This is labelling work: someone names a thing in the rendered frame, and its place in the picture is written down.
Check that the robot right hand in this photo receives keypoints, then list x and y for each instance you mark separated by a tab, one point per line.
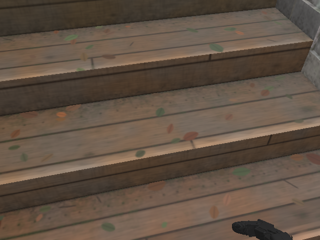
260	229

